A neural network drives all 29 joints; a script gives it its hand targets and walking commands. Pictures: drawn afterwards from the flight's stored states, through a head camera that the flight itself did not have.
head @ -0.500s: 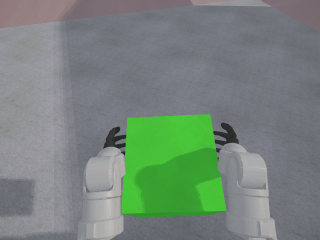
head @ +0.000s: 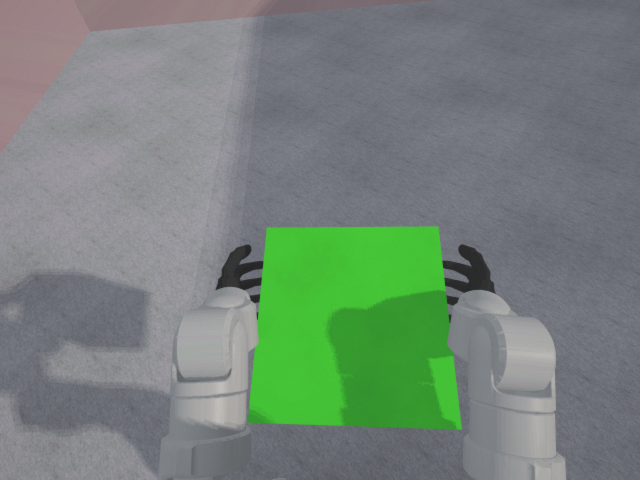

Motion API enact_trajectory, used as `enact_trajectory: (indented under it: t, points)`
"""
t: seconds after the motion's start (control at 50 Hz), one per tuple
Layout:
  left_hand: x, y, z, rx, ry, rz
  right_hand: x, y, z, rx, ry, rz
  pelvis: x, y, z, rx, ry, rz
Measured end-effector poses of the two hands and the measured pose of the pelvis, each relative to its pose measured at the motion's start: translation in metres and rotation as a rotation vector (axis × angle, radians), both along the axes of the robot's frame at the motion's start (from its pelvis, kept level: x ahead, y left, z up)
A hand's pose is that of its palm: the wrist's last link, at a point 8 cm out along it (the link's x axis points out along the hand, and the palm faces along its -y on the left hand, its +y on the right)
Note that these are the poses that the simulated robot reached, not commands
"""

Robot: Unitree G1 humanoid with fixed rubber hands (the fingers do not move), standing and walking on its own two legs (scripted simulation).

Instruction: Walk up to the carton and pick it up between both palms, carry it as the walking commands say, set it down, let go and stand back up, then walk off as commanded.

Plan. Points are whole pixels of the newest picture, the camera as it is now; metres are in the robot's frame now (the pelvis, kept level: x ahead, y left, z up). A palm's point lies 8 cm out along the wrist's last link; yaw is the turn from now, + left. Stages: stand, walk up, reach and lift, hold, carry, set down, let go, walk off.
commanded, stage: carry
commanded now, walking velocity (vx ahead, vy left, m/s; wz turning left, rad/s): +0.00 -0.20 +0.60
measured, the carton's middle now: (351, 339) +0.31 -0.03 -0.03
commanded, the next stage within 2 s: none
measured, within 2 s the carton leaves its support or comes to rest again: neither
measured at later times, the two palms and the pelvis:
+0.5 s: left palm (242, 388) +0.22 +0.09 +0.07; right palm (476, 310) +0.30 -0.17 +0.05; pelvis -0.03 -0.12 -0.01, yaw +18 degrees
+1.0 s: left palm out of the picture +0.13 +0.06 +0.07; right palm (473, 306) +0.30 -0.16 +0.07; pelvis -0.03 -0.23 -0.01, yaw +34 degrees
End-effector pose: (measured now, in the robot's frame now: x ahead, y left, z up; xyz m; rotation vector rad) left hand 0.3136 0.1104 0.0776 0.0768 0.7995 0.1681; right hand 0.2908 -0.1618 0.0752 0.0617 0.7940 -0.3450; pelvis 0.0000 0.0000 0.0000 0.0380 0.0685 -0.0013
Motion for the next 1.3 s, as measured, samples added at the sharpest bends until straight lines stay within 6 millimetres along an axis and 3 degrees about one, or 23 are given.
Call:
enact_trajectory:
  t: [0.08,0.16,0.28,0.44,0.54,0.62,0.7,0.86,0.96,1.06,1.16,1.3]
  points:
    - [-0.006,0.017,-0.004,-0.035,-0.051,0.065,0.012,0.016,0.006,-0.031,-0.051,0.063,-0.003,-0.005,-0.013,-0.020,0.010,0.051]
    - [-0.031,0.035,-0.018,-0.054,-0.019,0.166,0.016,0.035,0.000,-0.064,-0.016,0.178,-0.011,-0.018,-0.011,-0.034,0.011,0.086]
    - [-0.067,0.036,-0.020,-0.046,0.017,0.294,0.012,0.041,-0.008,-0.053,0.022,0.302,-0.024,-0.047,-0.006,-0.064,0.015,0.156]
    - [-0.085,-0.002,-0.011,0.018,-0.038,0.365,0.014,0.008,-0.016,0.007,-0.035,0.384,-0.031,-0.103,-0.018,-0.064,0.021,0.260]
    - [-0.098,-0.023,-0.010,0.035,0.032,0.357,0.003,-0.013,-0.018,0.013,0.025,0.387,-0.033,-0.125,-0.006,-0.015,0.010,0.347]
    - [-0.107,-0.025,-0.005,0.013,0.004,0.399,0.004,-0.011,-0.006,0.001,-0.001,0.417,-0.036,-0.140,-0.004,-0.008,0.007,0.395]
    - [-0.121,-0.017,-0.007,-0.013,-0.054,0.464,0.007,0.003,0.003,-0.022,-0.060,0.477,-0.038,-0.150,-0.015,-0.036,0.010,0.446]
    - [-0.171,-0.023,-0.020,-0.046,0.018,0.636,-0.003,0.018,-0.005,-0.074,0.015,0.665,-0.040,-0.186,-0.006,-0.060,0.002,0.526]
    - [-0.180,-0.042,-0.011,-0.023,-0.013,0.710,0.002,0.008,-0.006,-0.037,-0.012,0.728,-0.038,-0.218,-0.007,-0.075,0.011,0.581]
    - [-0.178,-0.073,-0.008,0.028,-0.035,0.742,0.012,-0.017,-0.014,0.013,-0.036,0.761,-0.027,-0.256,-0.017,-0.072,0.012,0.645]
    - [-0.183,-0.101,-0.010,0.033,0.036,0.740,0.009,-0.043,-0.019,0.008,0.028,0.771,-0.022,-0.281,-0.006,-0.020,0.007,0.732]
    - [-0.205,-0.112,-0.006,0.000,-0.027,0.836,0.006,-0.038,-0.001,-0.007,-0.030,0.847,-0.020,-0.310,-0.009,-0.018,0.007,0.812]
